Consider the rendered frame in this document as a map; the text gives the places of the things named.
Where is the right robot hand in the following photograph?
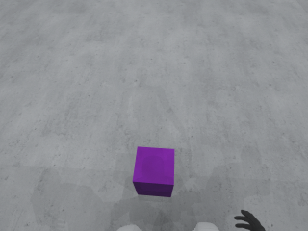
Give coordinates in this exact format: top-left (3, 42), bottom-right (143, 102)
top-left (234, 210), bottom-right (266, 231)

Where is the carton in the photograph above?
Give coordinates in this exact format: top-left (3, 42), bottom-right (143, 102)
top-left (132, 146), bottom-right (175, 197)

